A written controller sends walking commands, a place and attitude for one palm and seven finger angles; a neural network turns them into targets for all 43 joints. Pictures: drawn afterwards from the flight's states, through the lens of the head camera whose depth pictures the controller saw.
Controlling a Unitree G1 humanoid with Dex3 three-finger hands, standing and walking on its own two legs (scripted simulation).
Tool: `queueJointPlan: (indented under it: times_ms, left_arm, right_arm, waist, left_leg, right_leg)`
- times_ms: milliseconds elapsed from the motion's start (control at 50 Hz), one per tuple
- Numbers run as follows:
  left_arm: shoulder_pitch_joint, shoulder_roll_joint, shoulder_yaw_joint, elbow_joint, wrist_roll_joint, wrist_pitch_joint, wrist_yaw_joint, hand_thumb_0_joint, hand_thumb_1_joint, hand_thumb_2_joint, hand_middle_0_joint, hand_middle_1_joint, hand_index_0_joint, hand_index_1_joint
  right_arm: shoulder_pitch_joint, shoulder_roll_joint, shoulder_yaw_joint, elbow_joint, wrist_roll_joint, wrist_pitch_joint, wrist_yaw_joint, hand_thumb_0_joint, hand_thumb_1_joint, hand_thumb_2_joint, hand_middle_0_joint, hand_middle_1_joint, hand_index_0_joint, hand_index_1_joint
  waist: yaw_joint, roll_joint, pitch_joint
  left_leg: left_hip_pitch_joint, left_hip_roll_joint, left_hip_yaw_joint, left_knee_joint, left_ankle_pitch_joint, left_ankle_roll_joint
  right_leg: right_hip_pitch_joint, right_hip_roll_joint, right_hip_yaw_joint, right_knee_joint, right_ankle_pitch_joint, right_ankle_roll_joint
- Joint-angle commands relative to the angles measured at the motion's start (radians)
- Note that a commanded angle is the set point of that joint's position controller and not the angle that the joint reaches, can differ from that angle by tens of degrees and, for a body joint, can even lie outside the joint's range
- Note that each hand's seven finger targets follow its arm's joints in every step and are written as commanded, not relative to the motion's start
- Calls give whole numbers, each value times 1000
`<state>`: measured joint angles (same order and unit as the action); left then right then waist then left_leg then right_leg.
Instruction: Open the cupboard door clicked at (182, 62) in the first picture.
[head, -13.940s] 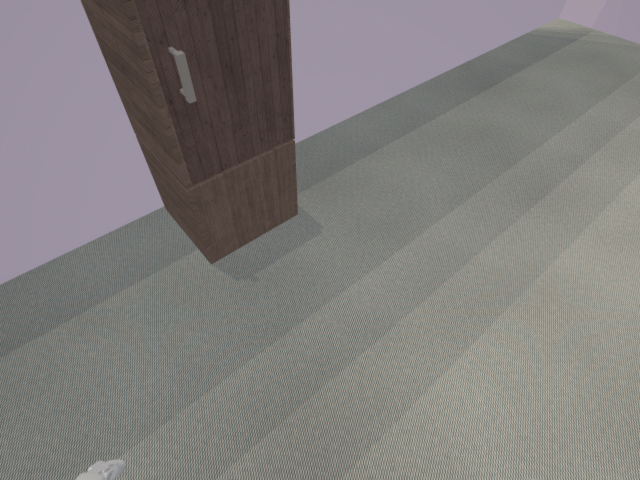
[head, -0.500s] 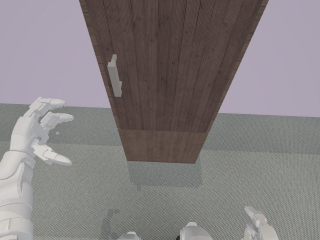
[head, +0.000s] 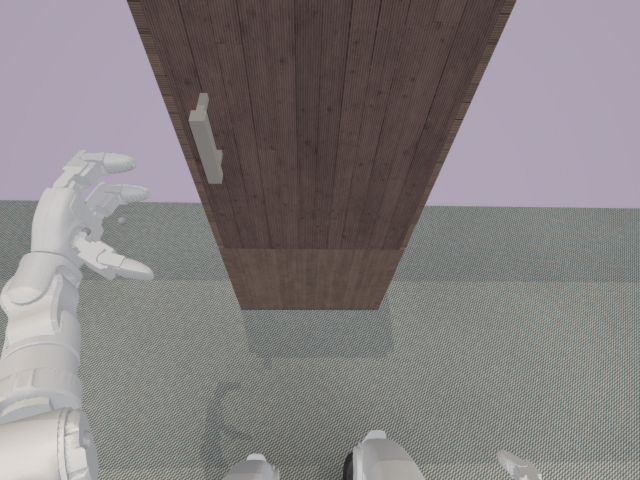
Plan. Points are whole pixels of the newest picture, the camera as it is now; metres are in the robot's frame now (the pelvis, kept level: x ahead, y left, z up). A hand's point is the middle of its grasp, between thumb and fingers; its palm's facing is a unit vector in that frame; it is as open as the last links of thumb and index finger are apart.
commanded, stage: move the hooked fingers beside the handle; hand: left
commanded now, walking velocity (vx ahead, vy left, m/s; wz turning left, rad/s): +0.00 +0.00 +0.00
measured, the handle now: (209, 140) +0.55 +0.16 +0.06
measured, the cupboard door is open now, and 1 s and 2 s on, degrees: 0 0 0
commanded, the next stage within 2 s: slide the fingers in behind the handle in 1.50 s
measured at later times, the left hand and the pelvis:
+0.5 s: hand (152, 175) +0.48 +0.22 +0.06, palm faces -0.03 -1.00 -0.02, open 14.0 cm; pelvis +0.00 +0.01 -0.01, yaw +0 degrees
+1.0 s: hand (161, 163) +0.51 +0.22 +0.06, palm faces -0.01 -1.00 -0.02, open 13.9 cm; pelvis +0.01 +0.01 -0.01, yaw -2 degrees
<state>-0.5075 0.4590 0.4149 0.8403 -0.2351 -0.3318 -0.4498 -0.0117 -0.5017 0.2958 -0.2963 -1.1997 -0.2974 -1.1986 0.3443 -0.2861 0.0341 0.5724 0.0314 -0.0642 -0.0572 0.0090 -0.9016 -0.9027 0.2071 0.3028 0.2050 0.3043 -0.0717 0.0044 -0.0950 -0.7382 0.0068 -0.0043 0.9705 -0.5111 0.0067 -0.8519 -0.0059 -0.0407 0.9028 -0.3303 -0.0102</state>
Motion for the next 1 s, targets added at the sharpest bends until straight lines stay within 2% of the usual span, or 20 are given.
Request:
queueJointPlan:
  times_ms: [0,60,120,200,260,340,440,480,520,540,600,640,680,700,740,800,860,920,960,980]
  left_arm:
    - [-429,277,42,-144,-8,-76,16,0,-500,300,-300,-1200,-300,-1200]
    - [-458,316,72,-119,2,-94,20,0,-500,300,-300,-1200,-300,-1200]
    - [-469,292,50,-80,10,-95,19,0,-500,300,-300,-1200,-300,-1200]
    - [-558,324,50,-26,27,-93,22,0,-500,300,-300,-1200,-300,-1200]
    - [-613,313,36,-24,34,-100,30,0,-500,300,-300,-1200,-300,-1200]
    - [-670,321,37,13,46,-107,51,0,-500,300,-300,-1200,-300,-1200]
    - [-733,342,42,35,74,-112,78,0,-500,300,-300,-1200,-300,-1200]
    - [-727,373,65,91,85,-104,89,0,-500,300,-300,-1200,-300,-1200]
    - [-765,356,45,115,93,-98,93,0,-500,300,-300,-1200,-300,-1200]
    - [-777,392,66,122,95,-100,95,0,-500,300,-300,-1200,-300,-1200]
    - [-803,393,59,113,116,-107,104,0,-500,300,-300,-1200,-300,-1200]
    - [-853,382,51,109,109,-113,111,0,-500,300,-300,-1200,-300,-1200]
    - [-838,383,54,134,119,-110,113,0,-500,300,-300,-1200,-300,-1200]
    - [-807,403,80,154,117,-103,117,0,-500,300,-300,-1200,-300,-1200]
    - [-736,436,115,139,118,-102,116,0,-500,300,-300,-1200,-300,-1200]
    - [-731,386,74,110,113,-99,106,0,-500,300,-300,-1200,-300,-1200]
    - [-721,407,98,45,95,-114,103,0,-500,300,-300,-1200,-300,-1200]
    - [-694,395,96,65,90,-115,103,0,-500,300,-300,-1200,-300,-1200]
    - [-729,373,71,17,92,-128,100,0,-500,300,-300,-1200,-300,-1200]
    - [-711,373,74,45,93,-126,103,0,-500,300,-300,-1200,-300,-1200]
  right_arm:
    - [81,-152,-56,-84,-5,-18,-9,0,-900,-900,200,300,200,300]
    - [101,-155,-58,-77,-12,-7,-6,0,-900,-900,200,300,200,300]
    - [108,-155,-59,-75,-12,4,-1,0,-900,-900,200,300,200,300]
    - [126,-161,-56,-61,-14,21,0,0,-900,-900,200,300,200,300]
    - [142,-161,-58,-56,-19,31,3,0,-900,-900,200,300,200,300]
    - [159,-167,-55,-49,-25,43,6,0,-900,-900,200,300,200,300]
    - [188,-170,-56,-41,-35,61,12,0,-900,-900,200,300,200,300]
    - [202,-174,-54,-34,-37,72,15,0,-900,-900,200,300,200,300]
    - [205,-173,-50,-33,-39,78,17,0,-900,-900,200,300,200,300]
    - [210,-178,-48,-39,-40,82,16,0,-900,-900,200,300,200,300]
    - [225,-176,-48,-38,-46,92,21,0,-900,-900,200,300,200,300]
    - [234,-177,-47,-35,-50,96,23,0,-900,-900,200,300,200,300]
    - [245,-179,-50,-32,-52,102,26,0,-900,-900,200,300,200,300]
    - [248,-180,-49,-34,-53,106,28,0,-900,-900,200,300,200,300]
    - [256,-183,-51,-55,-55,116,30,0,-900,-900,200,300,200,300]
    - [251,-173,-52,-59,-49,131,37,0,-900,-900,200,300,200,300]
    - [246,-176,-58,-65,-47,136,35,0,-900,-900,200,300,200,300]
    - [241,-171,-58,-61,-44,137,35,0,-900,-900,200,300,200,300]
    - [234,-167,-60,-57,-45,134,34,0,-900,-900,200,300,200,300]
    - [236,-167,-59,-53,-44,134,33,0,-900,-900,200,300,200,300]
  waist:
    - [-16,59,-355]
    - [-12,69,-421]
    - [-17,76,-414]
    - [-35,84,-402]
    - [-46,113,-443]
    - [-59,87,-438]
    - [-74,134,-475]
    - [-78,88,-474]
    - [-95,96,-445]
    - [-92,97,-442]
    - [-95,148,-497]
    - [-115,138,-497]
    - [-112,157,-527]
    - [-101,145,-508]
    - [-77,128,-552]
    - [-86,120,-508]
    - [-73,126,-552]
    - [-79,91,-493]
    - [-79,156,-515]
    - [-81,138,-496]
  left_leg:
    - [1,-12,1,-140,301,8]
    - [22,-10,-3,-124,360,7]
    - [14,-9,-2,-121,359,6]
    - [-1,-7,-9,-113,346,6]
    - [35,-4,-14,-103,383,4]
    - [19,-4,-27,-96,376,5]
    - [48,0,-35,-83,429,-1]
    - [19,3,-36,-77,423,1]
    - [-13,0,-27,-74,380,7]
    - [-22,-1,-33,-73,381,7]
    - [22,3,-36,-64,430,0]
    - [29,4,-42,-54,448,2]
    - [49,7,-41,-50,467,-2]
    - [25,6,-36,-51,465,-1]
    - [18,5,-30,-51,505,4]
    - [6,7,-20,-62,477,7]
    - [35,8,-22,-66,502,5]
    - [-2,5,-11,-74,452,12]
    - [50,6,-16,-72,475,7]
    - [49,7,-19,-73,476,6]
  right_leg:
    - [356,13,41,-68,207,-9]
    - [372,16,40,-48,259,-14]
    - [353,16,38,-49,256,-11]
    - [323,17,36,-43,243,-12]
    - [299,20,32,-36,254,-13]
    - [280,24,23,-28,240,-16]
    - [254,26,18,-16,261,-16]
    - [262,27,19,-14,266,-12]
    - [251,27,25,-23,250,-9]
    - [257,30,23,-16,252,-15]
    - [239,28,21,-8,270,-13]
    - [224,33,17,-5,280,-14]
    - [219,33,17,-6,286,-12]
    - [238,33,18,-8,298,-13]
    - [293,37,20,3,350,-17]
    - [291,38,22,-14,345,-11]
    - [318,40,25,-14,365,-14]
    - [332,40,29,-28,357,-10]
    - [300,40,27,-25,348,-13]
    - [291,40,23,-27,340,-12]
